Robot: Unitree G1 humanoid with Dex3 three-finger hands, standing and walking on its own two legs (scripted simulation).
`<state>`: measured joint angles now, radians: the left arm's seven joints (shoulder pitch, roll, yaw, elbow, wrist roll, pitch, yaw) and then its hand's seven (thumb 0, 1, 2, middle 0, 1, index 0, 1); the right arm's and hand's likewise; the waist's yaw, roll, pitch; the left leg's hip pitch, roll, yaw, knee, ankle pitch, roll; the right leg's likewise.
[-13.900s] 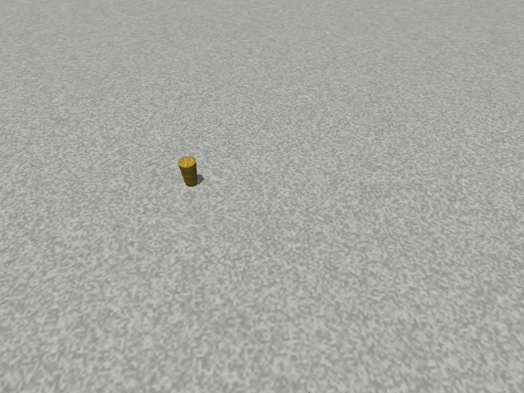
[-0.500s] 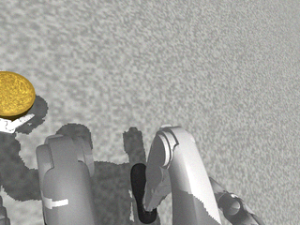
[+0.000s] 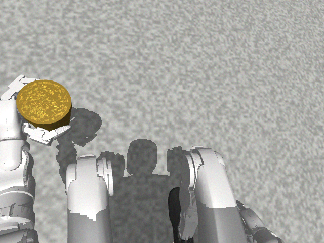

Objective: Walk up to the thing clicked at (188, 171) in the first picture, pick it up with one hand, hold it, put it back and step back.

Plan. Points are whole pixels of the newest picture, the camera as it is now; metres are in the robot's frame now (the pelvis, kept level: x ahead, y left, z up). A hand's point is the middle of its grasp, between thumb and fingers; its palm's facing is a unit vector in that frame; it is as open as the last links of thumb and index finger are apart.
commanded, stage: settle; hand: left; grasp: from the side
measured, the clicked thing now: (50, 114) +0.42 +0.25 -0.08
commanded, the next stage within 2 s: lift in 0.82 s
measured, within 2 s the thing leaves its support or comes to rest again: neither
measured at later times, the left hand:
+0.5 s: hand (43, 101) +0.42 +0.24 -0.02, palm faces +0.17 -0.98 -0.08, open 11.3 cm
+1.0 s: hand (39, 95) +0.42 +0.24 +0.00, palm faces +0.19 -0.98 -0.06, open 11.3 cm
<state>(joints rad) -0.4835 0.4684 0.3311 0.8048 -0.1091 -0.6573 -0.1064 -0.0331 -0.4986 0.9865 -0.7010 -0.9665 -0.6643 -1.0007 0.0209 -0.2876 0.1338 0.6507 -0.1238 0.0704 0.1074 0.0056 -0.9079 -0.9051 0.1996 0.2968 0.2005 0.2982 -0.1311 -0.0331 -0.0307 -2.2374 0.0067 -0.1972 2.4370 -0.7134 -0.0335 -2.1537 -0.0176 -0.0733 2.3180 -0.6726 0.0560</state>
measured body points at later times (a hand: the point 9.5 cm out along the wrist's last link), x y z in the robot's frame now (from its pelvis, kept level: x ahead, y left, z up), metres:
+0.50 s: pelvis +0.01 -0.01 +0.03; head +0.21 +0.06 +0.43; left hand +0.41 +0.29 -0.01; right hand +0.17 -0.27 -0.09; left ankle +0.07 +0.13 -0.30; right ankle +0.11 -0.14 -0.30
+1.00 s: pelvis +0.00 -0.01 +0.04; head +0.20 +0.05 +0.44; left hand +0.41 +0.30 +0.01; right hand +0.15 -0.27 -0.08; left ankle +0.07 +0.13 -0.30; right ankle +0.11 -0.14 -0.30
